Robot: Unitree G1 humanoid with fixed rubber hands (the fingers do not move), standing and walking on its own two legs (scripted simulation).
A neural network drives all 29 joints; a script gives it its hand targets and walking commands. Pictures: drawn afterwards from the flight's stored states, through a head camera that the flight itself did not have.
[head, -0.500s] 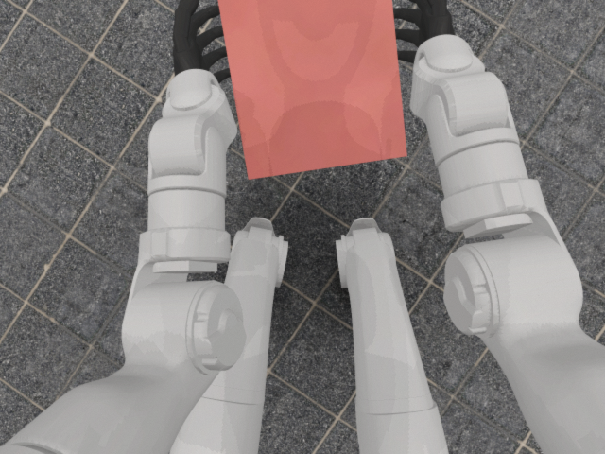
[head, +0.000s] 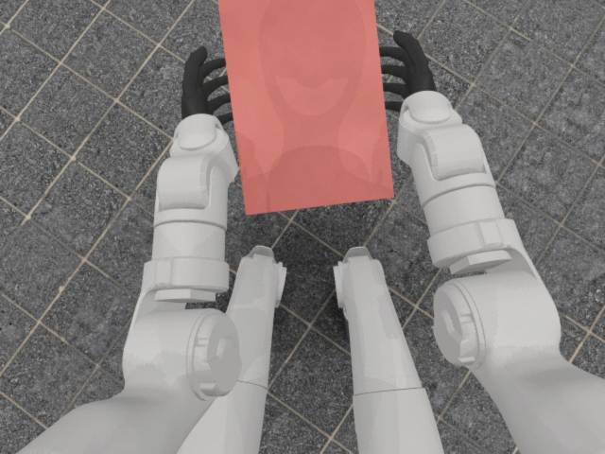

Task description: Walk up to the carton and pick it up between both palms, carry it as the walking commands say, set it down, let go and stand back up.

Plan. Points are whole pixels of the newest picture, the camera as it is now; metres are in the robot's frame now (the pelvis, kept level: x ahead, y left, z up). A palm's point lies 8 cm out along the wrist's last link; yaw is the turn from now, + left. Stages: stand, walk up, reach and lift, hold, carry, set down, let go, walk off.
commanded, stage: reach and lift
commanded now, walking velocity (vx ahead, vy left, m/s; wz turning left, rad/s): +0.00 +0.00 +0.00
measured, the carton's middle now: (307, 106) +0.51 +0.03 -0.11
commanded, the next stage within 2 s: none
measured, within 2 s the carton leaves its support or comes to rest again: neither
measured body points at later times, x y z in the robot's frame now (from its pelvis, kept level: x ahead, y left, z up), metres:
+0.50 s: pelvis +0.00 +0.00 +0.05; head +0.21 +0.01 +0.45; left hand +0.45 +0.15 +0.02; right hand +0.48 -0.09 +0.02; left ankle +0.15 +0.16 -0.58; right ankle +0.16 -0.12 -0.58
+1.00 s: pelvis +0.02 +0.01 +0.10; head +0.18 +0.01 +0.51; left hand +0.43 +0.16 +0.09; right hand +0.47 -0.09 +0.09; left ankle +0.15 +0.16 -0.58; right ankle +0.16 -0.12 -0.58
